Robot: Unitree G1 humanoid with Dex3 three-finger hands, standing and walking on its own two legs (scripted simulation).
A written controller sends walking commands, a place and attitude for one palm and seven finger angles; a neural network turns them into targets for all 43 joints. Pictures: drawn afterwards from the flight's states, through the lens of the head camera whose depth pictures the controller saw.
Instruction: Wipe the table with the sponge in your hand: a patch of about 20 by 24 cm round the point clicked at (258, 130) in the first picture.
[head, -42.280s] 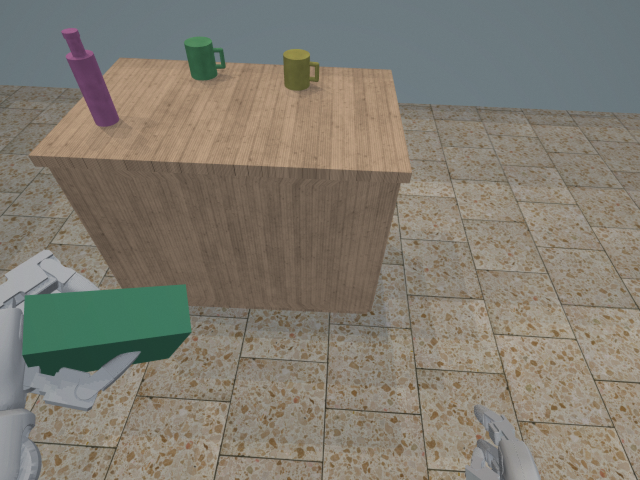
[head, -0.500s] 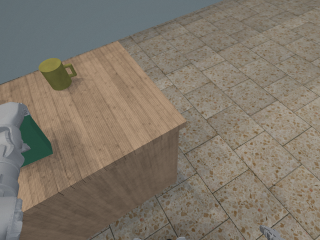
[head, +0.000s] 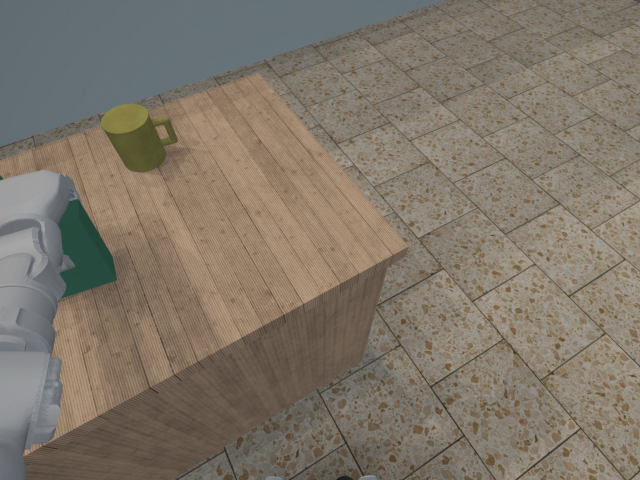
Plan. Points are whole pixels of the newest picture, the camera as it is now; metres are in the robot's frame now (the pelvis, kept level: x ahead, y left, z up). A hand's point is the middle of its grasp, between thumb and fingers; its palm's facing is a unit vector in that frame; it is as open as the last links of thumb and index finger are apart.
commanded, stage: slide across to the middle lane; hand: left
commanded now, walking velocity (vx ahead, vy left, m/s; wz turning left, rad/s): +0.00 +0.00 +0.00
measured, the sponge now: (61, 264) +0.40 +0.36 +0.00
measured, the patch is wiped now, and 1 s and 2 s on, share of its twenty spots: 0.40 0.75 0.80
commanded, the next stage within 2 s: wipe back along the middle lane in 0.60 s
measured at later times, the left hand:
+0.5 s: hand (86, 206) +0.46 +0.32 +0.06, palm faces -0.06 -0.03 -1.00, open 8.9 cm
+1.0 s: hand (118, 221) +0.43 +0.27 +0.06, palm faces -0.03 -0.04 -1.00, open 8.9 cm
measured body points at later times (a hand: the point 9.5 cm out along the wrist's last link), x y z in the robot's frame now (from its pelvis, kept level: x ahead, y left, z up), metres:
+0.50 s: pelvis +0.04 +0.06 +0.01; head +0.09 +0.06 +0.46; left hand +0.46 +0.31 +0.11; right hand +0.20 -0.16 -0.12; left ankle +0.01 +0.11 -0.72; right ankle +0.03 -0.06 -0.72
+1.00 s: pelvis +0.05 +0.04 +0.02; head +0.07 +0.03 +0.47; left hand +0.43 +0.26 +0.11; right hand +0.21 -0.20 -0.10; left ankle +0.01 +0.11 -0.72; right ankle +0.03 -0.06 -0.72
